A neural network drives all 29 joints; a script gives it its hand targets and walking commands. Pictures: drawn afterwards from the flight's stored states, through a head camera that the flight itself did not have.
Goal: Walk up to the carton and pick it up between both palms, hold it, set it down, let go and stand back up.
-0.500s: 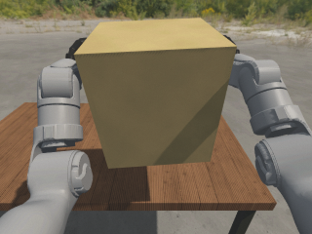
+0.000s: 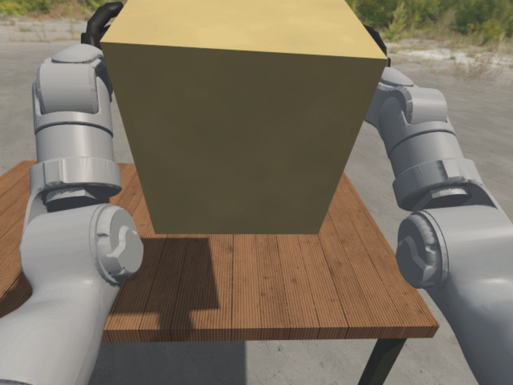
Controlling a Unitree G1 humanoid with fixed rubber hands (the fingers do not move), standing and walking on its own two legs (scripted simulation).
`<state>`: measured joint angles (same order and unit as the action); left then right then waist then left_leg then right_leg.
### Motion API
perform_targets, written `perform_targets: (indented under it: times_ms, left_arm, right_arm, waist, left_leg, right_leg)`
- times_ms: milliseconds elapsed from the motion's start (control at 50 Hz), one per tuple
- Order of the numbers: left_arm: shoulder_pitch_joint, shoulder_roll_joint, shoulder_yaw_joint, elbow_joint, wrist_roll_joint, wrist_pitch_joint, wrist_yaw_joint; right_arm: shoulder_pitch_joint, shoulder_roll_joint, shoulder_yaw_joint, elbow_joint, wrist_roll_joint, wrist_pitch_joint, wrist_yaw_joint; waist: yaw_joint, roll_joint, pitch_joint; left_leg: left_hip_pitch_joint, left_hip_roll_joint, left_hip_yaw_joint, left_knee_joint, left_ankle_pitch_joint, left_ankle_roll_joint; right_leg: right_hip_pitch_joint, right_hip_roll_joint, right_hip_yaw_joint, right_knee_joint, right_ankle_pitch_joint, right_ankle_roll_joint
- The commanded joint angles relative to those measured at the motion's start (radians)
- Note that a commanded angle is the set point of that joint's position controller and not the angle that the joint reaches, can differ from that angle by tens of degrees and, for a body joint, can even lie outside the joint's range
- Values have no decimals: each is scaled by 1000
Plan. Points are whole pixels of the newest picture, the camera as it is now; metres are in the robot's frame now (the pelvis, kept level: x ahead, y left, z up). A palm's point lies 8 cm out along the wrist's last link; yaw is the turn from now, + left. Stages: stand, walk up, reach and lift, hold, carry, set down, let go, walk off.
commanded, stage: set down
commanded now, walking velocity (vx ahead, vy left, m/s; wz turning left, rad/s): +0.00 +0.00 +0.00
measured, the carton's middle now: (241, 113) +0.40 +0.01 +0.33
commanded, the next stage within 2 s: none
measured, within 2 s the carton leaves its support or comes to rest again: neither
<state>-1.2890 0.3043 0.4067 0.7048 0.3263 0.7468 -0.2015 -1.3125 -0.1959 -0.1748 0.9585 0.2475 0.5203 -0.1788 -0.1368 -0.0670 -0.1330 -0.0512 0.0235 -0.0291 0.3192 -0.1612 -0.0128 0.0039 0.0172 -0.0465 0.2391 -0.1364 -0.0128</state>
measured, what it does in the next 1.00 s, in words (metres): stands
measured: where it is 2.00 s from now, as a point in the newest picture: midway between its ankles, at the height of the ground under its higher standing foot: outside the picture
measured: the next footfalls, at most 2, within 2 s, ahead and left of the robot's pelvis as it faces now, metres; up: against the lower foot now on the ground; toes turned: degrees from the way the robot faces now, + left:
none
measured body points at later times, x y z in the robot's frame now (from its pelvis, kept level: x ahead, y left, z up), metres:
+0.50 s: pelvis +0.02 +0.02 +0.00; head -0.03 +0.08 +0.44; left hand +0.45 +0.19 +0.30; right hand +0.42 -0.16 +0.29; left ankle +0.02 +0.13 -0.75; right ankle +0.01 -0.11 -0.75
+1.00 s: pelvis +0.02 +0.01 +0.00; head -0.03 +0.05 +0.44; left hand +0.45 +0.17 +0.30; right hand +0.42 -0.17 +0.27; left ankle +0.02 +0.13 -0.75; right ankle +0.01 -0.11 -0.75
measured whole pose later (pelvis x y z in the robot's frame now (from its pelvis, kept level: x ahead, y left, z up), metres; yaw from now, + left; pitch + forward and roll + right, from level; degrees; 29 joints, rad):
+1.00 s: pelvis +0.02 +0.01 +0.00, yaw +0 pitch -7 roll -1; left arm -1.06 0.18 0.39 0.57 0.32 0.57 -0.15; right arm -0.99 -0.11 -0.21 0.81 0.09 0.28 -0.13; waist -0.13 -0.09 -0.01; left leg -0.02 0.00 -0.02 0.34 -0.20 0.00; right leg 0.03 -0.01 -0.04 0.27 -0.18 0.01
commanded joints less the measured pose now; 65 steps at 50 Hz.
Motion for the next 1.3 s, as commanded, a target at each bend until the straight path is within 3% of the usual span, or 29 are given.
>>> perform_targets:
  times_ms: [0, 80, 100, 200, 240, 300, 320, 360, 380, 400, 420, 440, 480, 540, 580, 600, 620, 740, 780, 860, 880, 940, 960, 1040, 1120, 1140, 1160, 1240, 1280]
  left_arm:
    - [-418, -476, -168, -47, -118, -49, -156]
    - [-365, -507, -221, -143, -151, -59, -152]
    - [-406, -509, -258, -193, -161, -65, -150]
    - [-332, -545, -266, -153, -136, -75, -126]
    - [-310, -565, -309, -219, -142, -94, -103]
    - [-322, -613, -364, -288, -167, -121, -65]
    - [-345, -635, -391, -326, -176, -129, -52]
    - [-294, -645, -388, -307, -169, -138, -29]
    - [-300, -641, -405, -316, -184, -138, -23]
    - [-240, -635, -406, -307, -172, -139, -24]
    - [-228, -631, -397, -282, -161, -138, -28]
    - [-227, -641, -391, -289, -159, -135, -29]
    - [-226, -666, -435, -379, -197, -125, -21]
    - [-244, -630, -441, -364, -183, -132, -19]
    - [-215, -627, -395, -302, -168, -132, -22]
    - [-216, -637, -408, -298, -170, -138, -25]
    - [-214, -631, -385, -310, -166, -147, -27]
    - [-174, -605, -340, -254, -133, -149, -55]
    - [-197, -584, -295, -196, -120, -151, -71]
    - [-205, -571, -259, -168, -106, -171, -76]
    - [-224, -570, -287, -177, -123, -178, -75]
    - [-237, -576, -256, -142, -119, -192, -72]
    - [-222, -551, -242, -88, -98, -194, -79]
    - [-215, -555, -223, -79, -97, -209, -83]
    - [-216, -589, -277, -122, -115, -216, -67]
    - [-178, -600, -256, -94, -106, -213, -68]
    - [-209, -603, -279, -124, -116, -221, -63]
    - [-229, -644, -367, -196, -166, -285, -23]
    - [-252, -637, -350, -130, -168, -298, -13]
  right_arm:
    - [-565, 413, 104, -206, 74, -97, 129]
    - [-564, 414, 158, -343, 90, -139, 126]
    - [-545, 412, 175, -347, 76, -149, 128]
    - [-501, 386, 135, -337, 27, -182, 138]
    - [-485, 401, 199, -375, 30, -220, 140]
    - [-483, 413, 240, -409, 39, -270, 145]
    - [-451, 408, 242, -403, 52, -274, 148]
    - [-449, 417, 270, -395, 36, -291, 157]
    - [-428, 397, 248, -378, 39, -293, 159]
    - [-424, 416, 268, -390, 39, -299, 159]
    - [-403, 413, 246, -382, 34, -298, 154]
    - [-406, 416, 265, -398, 28, -306, 152]
    - [-422, 410, 289, -472, 56, -319, 146]
    - [-413, 421, 285, -461, 56, -313, 143]
    - [-404, 416, 286, -453, 24, -313, 140]
    - [-409, 417, 267, -460, 23, -315, 140]
    - [-415, 452, 286, -468, 6, -314, 142]
    - [-439, 490, 300, -522, -8, -318, 140]
    - [-392, 505, 269, -424, -36, -305, 137]
    - [-391, 464, 210, -434, -79, -313, 152]
    - [-383, 449, 182, -422, -83, -314, 154]
    - [-379, 460, 167, -424, -120, -323, 159]
    - [-376, 451, 132, -356, -132, -314, 159]
    - [-337, 458, 98, -335, -171, -328, 161]
    - [-345, 455, 143, -390, -137, -350, 164]
    - [-325, 459, 144, -390, -150, -345, 165]
    - [-323, 452, 133, -383, -162, -361, 167]
    - [-354, 482, 187, -429, -140, -415, 178]
    - [-353, 483, 155, -372, -154, -414, 182]
  waist:
    - [-13, 71, -120]
    - [-10, 72, -160]
    - [-34, 98, -171]
    - [-35, 126, -104]
    - [-9, 144, -195]
    - [-11, 163, -272]
    - [-30, 198, -292]
    - [5, 161, -287]
    - [-16, 170, -293]
    - [4, 156, -275]
    - [-23, 158, -221]
    - [8, 153, -243]
    - [-3, 161, -316]
    - [-33, 146, -293]
    - [-5, 109, -257]
    - [-23, 116, -244]
    - [7, 91, -269]
    - [10, 37, -265]
    - [11, 46, -195]
    - [14, 38, -182]
    - [-25, 59, -185]
    - [2, 57, -200]
    - [-6, 47, -125]
    - [-21, 43, -149]
    - [-16, 122, -244]
    - [-3, 92, -175]
    - [-17, 119, -217]
    - [13, 139, -375]
    - [15, 136, -343]
  left_leg:
    - [-25, -64, 39, -72, 62, 9]
    - [37, -71, 46, -36, 182, 6]
    - [56, -69, 46, -33, 187, -9]
    - [58, -68, 70, -44, 144, -26]
    - [93, -56, 52, -27, 223, -32]
    - [181, -51, 45, 29, 407, -51]
    - [229, -52, 46, 48, 427, -54]
    - [220, -52, 55, 56, 461, -55]
    - [233, -48, 44, 65, 474, -57]
    - [214, -53, 52, 56, 486, -55]
    - [198, -59, 57, 52, 424, -52]
    - [199, -61, 59, 46, 445, -52]
    - [252, -61, 52, 77, 549, -61]
    - [207, -76, 49, 68, 454, -50]
    - [162, -73, 59, 44, 346, -30]
    - [121, -76, 62, 29, 303, -28]
    - [99, -66, 50, 24, 295, -17]
    - [73, -86, 69, 17, 275, -1]
    - [51, -83, 75, -14, 190, 6]
    - [52, -71, 68, -30, 163, 5]
    - [45, -72, 73, -15, 159, -3]
    - [68, -68, 74, -21, 153, 0]
    - [38, -73, 79, -38, 101, 7]
    - [61, -62, 89, -29, 148, 0]
    - [145, -64, 77, 17, 320, -29]
    - [118, -60, 86, 9, 310, -31]
    - [127, -67, 76, 27, 316, -38]
    - [216, -58, 68, 67, 458, -57]
    - [184, -57, 75, 55, 390, -56]
  right_leg:
    - [93, 23, 22, -36, 47, 19]
    - [106, 29, 15, -23, 144, 24]
    - [100, 32, 11, -15, 130, 27]
    - [70, 35, -1, -18, 64, 19]
    - [96, 44, -2, -2, 83, 14]
    - [56, 58, -27, -4, 134, 10]
    - [39, 55, -24, -4, 149, 7]
    - [36, 58, -20, 11, 177, 11]
    - [33, 61, -34, 17, 183, 15]
    - [35, 67, -33, 14, 203, 15]
    - [42, 51, -39, 8, 218, 14]
    - [65, 52, -38, 14, 227, 22]
    - [68, 61, -41, 19, 272, 28]
    - [81, 50, -33, 27, 297, 24]
    - [96, 35, -15, 32, 267, 31]
    - [104, 36, -32, 36, 272, 36]
    - [136, 36, -30, 32, 264, 33]
    - [186, 19, -11, 63, 425, 63]
    - [175, 14, -9, 50, 330, 58]
    - [128, 22, -14, 33, 212, 51]
    - [120, 16, -22, 27, 210, 51]
    - [106, 12, -31, 28, 200, 54]
    - [79, 5, -31, 17, 154, 55]
    - [86, 15, -44, 28, 179, 50]
    - [84, 24, -49, 37, 274, 48]
    - [80, 30, -57, 32, 270, 51]
    - [79, 30, -61, 40, 266, 43]
    - [32, 50, -62, 44, 295, 34]
    - [6, 41, -66, 32, 250, 30]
